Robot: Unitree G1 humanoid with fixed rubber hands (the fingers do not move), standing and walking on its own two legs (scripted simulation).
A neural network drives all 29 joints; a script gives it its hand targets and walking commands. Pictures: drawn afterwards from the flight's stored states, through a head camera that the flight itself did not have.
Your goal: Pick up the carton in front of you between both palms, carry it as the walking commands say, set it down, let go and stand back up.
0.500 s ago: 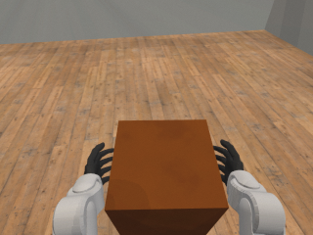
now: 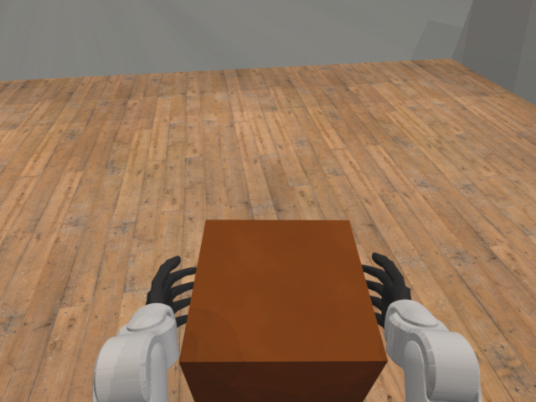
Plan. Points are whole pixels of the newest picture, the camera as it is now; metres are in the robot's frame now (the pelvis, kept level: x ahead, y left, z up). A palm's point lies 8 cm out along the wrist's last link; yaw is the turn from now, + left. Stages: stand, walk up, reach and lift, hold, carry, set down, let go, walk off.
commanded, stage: carry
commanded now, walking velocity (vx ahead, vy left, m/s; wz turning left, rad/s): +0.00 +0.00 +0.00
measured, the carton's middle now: (277, 327) +0.26 +0.00 +0.02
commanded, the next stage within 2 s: none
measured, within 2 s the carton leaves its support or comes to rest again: neither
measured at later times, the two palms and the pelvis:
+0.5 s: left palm (205, 194) +0.47 +0.12 +0.09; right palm (366, 191) +0.49 -0.18 +0.09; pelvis +0.23 -0.04 +0.01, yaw +2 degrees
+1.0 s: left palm (196, 187) +0.49 +0.14 +0.09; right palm (354, 182) +0.51 -0.16 +0.09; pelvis +0.26 -0.02 +0.00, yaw +2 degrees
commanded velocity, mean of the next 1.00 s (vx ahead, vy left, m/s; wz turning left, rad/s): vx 0.00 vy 0.00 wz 0.00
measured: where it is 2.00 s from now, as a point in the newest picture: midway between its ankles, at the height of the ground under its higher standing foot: outside the picture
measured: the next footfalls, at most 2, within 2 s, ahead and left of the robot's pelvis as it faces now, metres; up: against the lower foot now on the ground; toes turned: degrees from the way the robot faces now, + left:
right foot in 0.32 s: +0.33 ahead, -0.11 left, +0.00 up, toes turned +11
left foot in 0.48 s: +0.20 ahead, +0.10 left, +0.00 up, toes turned +4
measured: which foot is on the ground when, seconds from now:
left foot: down 0.00-0.32, up 0.34-0.46, down 0.48-1.00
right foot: up 0.00-0.30, down 0.32-1.00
